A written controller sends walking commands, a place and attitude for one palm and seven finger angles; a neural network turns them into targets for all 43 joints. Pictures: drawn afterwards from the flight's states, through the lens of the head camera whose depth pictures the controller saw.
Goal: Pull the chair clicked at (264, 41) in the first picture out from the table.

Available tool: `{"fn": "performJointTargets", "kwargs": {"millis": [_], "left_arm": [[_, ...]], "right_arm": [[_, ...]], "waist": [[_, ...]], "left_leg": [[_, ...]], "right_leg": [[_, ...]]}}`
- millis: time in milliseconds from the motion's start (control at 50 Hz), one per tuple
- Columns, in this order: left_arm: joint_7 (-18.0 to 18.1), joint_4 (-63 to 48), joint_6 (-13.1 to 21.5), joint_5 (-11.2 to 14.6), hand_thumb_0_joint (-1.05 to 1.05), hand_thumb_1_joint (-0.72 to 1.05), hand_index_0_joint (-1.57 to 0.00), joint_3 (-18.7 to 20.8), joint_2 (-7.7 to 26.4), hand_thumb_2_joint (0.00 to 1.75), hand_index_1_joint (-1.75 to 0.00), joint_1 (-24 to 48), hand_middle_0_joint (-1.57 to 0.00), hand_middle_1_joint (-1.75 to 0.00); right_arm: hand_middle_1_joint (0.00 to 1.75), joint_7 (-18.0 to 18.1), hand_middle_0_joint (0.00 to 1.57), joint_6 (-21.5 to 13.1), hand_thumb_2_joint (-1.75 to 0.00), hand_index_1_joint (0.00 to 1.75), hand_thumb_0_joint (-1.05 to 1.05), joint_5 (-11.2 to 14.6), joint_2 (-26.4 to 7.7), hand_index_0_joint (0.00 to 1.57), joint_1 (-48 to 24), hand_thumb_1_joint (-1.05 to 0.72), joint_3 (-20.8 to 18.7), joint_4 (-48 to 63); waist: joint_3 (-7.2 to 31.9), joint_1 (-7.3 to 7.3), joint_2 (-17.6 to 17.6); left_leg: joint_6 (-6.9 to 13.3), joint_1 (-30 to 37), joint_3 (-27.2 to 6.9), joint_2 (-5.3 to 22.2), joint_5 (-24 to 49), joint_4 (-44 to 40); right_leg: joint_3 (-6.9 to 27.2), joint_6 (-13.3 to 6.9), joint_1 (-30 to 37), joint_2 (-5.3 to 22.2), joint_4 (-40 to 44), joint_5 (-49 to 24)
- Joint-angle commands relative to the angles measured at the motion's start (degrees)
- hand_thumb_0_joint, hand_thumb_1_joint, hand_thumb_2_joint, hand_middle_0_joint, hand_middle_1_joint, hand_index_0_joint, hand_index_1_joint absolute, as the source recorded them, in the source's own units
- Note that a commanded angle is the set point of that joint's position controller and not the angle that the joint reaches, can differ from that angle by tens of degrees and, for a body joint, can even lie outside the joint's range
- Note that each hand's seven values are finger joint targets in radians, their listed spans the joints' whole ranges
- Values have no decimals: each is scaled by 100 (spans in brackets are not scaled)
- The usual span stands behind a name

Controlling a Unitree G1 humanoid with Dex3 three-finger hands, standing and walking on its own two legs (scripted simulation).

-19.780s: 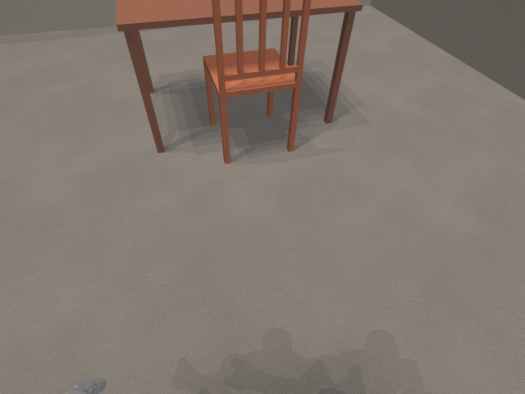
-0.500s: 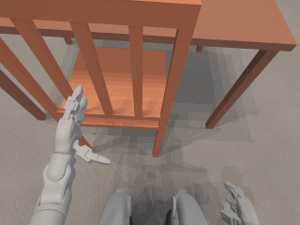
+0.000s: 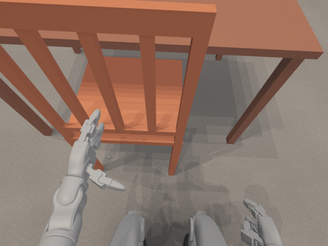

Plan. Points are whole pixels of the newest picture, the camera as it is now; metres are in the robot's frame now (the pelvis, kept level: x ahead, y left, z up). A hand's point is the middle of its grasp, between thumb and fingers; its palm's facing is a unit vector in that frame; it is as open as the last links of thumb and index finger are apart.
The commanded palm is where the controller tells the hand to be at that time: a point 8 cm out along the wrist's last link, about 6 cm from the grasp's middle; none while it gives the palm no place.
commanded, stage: aim the fingers beside a spindle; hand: left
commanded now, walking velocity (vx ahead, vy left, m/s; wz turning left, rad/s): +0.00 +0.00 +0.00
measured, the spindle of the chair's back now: (108, 93) +0.47 +0.16 +0.05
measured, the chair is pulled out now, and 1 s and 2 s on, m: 0.00 0.00 0.00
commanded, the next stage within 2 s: push the fingers through the gap in 0.30 s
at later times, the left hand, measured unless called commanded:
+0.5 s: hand (101, 149) +0.32 +0.15 +0.04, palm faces +0.01 -1.00 -0.07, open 16.9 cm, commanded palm +0.31 +0.20 +0.02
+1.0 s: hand (115, 134) +0.38 +0.13 +0.01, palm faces -0.08 -1.00 -0.05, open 16.9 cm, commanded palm +0.36 +0.19 +0.02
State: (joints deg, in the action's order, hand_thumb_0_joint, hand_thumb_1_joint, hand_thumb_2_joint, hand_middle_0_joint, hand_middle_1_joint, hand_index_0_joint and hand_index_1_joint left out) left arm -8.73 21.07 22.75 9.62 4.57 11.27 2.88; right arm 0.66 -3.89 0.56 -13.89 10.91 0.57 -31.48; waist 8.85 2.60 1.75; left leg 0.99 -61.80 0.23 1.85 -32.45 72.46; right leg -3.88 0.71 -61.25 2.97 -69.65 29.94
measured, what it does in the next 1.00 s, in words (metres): stands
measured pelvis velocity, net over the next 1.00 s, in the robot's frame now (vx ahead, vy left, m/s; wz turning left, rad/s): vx -0.01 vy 0.00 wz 0.00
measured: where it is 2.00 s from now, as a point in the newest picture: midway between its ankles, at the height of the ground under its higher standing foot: outside the picture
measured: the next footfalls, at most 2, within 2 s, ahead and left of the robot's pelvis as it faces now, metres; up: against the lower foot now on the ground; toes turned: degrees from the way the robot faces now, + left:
none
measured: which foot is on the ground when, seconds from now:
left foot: down 0.00-1.00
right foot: down 0.00-1.00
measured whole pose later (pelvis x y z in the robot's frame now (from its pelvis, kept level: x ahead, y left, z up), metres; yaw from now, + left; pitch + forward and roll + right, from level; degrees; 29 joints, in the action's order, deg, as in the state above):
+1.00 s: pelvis -0.01 +0.00 +0.00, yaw +0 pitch +22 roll -2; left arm -7.5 33.8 23.6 8.0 6.9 13.3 19.2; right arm 1.3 -3.8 0.1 -14.6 11.7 0.4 -34.5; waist 7.7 4.0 2.2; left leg 0.6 -64.2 -0.3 2.0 -31.8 73.5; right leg -4.2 0.3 -63.5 2.8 -70.6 29.4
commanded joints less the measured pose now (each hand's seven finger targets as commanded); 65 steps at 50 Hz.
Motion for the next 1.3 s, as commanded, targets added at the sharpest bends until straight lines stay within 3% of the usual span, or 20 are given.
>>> {"fn": "performJointTargets", "kwargs": {"millis": [0,20,100,140,200,260,320,360,400,460,520,600,660,700,760,840,920,1020,1180,1280], "left_arm": [[196,-2494,781,146,0,-50,-6,491,877,30,-8,825,-6,-8],[302,-2853,931,135,0,-50,-6,666,1046,30,-8,802,-6,-8],[454,-2235,1066,-11,0,-50,-6,372,750,30,-8,840,-6,-8],[307,-1398,876,-103,0,-50,-6,-114,261,30,-8,740,-6,-8],[32,-335,440,-104,0,-50,-6,-252,68,30,-8,587,-6,-8],[-96,-683,296,5,0,-50,-6,-18,340,30,-8,959,-6,-8],[147,-2094,637,91,0,-50,-6,809,1223,30,-8,1385,-6,-8],[400,-2766,929,114,0,-50,-6,981,1339,30,-8,1296,-6,-8],[552,-2556,1029,91,0,-50,-6,1036,1323,30,-8,1078,-6,-8],[389,-1007,815,-17,0,-50,-6,217,431,30,-8,1192,-6,-8],[9,43,422,-52,0,-50,-6,-178,151,30,-8,1420,-6,-8],[-222,-805,258,92,0,-50,-6,90,612,30,-8,1932,-6,-8],[105,-1715,583,177,0,-50,-6,717,1117,30,-8,2241,-6,-8],[424,-1734,849,117,0,-50,-6,1001,1337,30,-8,2278,-6,-8],[547,-933,1012,-110,0,-50,-6,513,789,30,-8,2503,-6,-8],[275,258,713,-216,0,-50,-6,222,546,30,-8,2499,-6,-8],[55,296,376,-88,0,-50,-6,290,611,30,-8,2856,-6,-8],[384,-661,773,22,0,-50,-6,926,1199,30,-8,3553,-6,-8],[308,1061,687,-269,0,-50,-6,469,694,30,-8,3603,-6,-8],[261,433,728,-125,0,-50,-6,723,962,30,-8,4050,-6,-8]], "right_arm": [[30,112,20,-293,-90,30,0,-62,-765,20,57,-90,-365,868],[30,123,20,-316,-90,30,0,-91,-730,20,100,-90,-364,845],[30,129,20,-395,-90,30,0,-122,-738,20,122,-90,-326,522],[30,95,20,-386,-90,30,0,-95,-787,20,62,-90,-314,458],[30,89,20,-312,-90,30,0,-15,-886,20,104,-90,-331,486],[30,127,20,-263,-90,30,0,19,-916,20,68,-90,-358,674],[30,182,20,-275,-90,30,0,-57,-813,20,24,-90,-349,840],[30,184,20,-330,-90,30,0,-99,-678,20,43,-90,-307,809],[30,163,20,-349,-90,30,0,-125,-663,20,56,-90,-292,696],[30,104,20,-351,-90,30,0,-106,-753,20,73,-90,-278,381],[30,122,20,-315,-90,30,0,0,-917,20,202,-90,-293,348],[30,210,20,-311,-90,30,0,48,-968,20,182,-90,-357,612],[30,249,20,-358,-90,30,0,-44,-821,20,259,-90,-343,576],[30,229,20,-378,-90,30,0,-114,-782,20,286,-90,-324,444],[30,153,20,-386,-90,30,0,-150,-755,20,276,-90,-305,198],[30,95,20,-280,-90,30,0,-104,-909,20,354,-90,-336,178],[30,108,20,-164,-90,30,0,-32,-947,20,425,-90,-347,338],[30,166,20,-186,-90,30,0,-112,-838,20,495,-90,-335,314],[30,51,20,-64,-90,30,0,-110,-910,20,650,-90,-356,33],[30,57,20,-5,-90,30,0,-104,-896,20,711,-90,-384,170]], "waist": [[2607,-100,266],[2839,-168,364],[2094,175,143],[1512,303,35],[1185,296,-311],[1737,129,-271],[2815,-184,251],[3159,-265,567],[2915,-159,399],[1717,325,-127],[1124,443,-452],[2188,153,149],[2957,15,223],[2888,4,232],[2148,288,88],[1704,353,21],[2123,271,75],[3021,192,211],[1967,445,77],[2877,298,340]], "left_leg": [[-18,1754,-228,-112,2327,-1005],[-30,1980,-240,-105,2529,-1026],[-24,1734,-319,-63,2214,-935],[-29,1318,-313,-86,1522,-941],[1,838,-261,-136,876,-944],[19,959,-204,-174,1034,-945],[7,1492,-177,-169,1833,-958],[-19,1877,-168,-163,2389,-971],[-29,1794,-196,-129,2486,-942],[-3,1011,-208,-109,1474,-805],[26,633,-201,-137,662,-889],[33,1308,-189,-152,1299,-1025],[9,1863,-224,-127,2263,-1007],[-12,1779,-264,-119,2452,-921],[-18,1419,-244,-95,1940,-819],[-19,1044,-199,-122,1223,-907],[-2,1262,-195,-138,1417,-1009],[-22,1752,-241,-114,2298,-922],[-37,1182,-201,-98,1518,-918],[-47,1743,-223,-92,2246,-934]], "right_leg": [[85,-204,1604,-193,751,-1779],[95,-211,1661,-201,749,-1857],[11,-187,1115,-230,768,-1510],[-20,-183,792,-233,825,-1008],[17,-200,727,-242,948,-556],[98,-206,1080,-195,957,-729],[200,-206,1712,-175,811,-1428],[203,-215,1922,-182,736,-1868],[158,-196,1789,-206,715,-1926],[95,-133,1031,-236,824,-1161],[115,-154,755,-236,1078,-400],[157,-213,1291,-175,1037,-956],[165,-175,1738,-177,906,-1794],[138,-168,1626,-198,770,-1910],[86,-150,1025,-211,739,-1456],[87,-191,798,-221,888,-885],[112,-209,1068,-221,959,-1065],[157,-156,1482,-219,793,-1810],[92,-186,768,-249,860,-1128],[122,-203,1181,-245,803,-1702]]}}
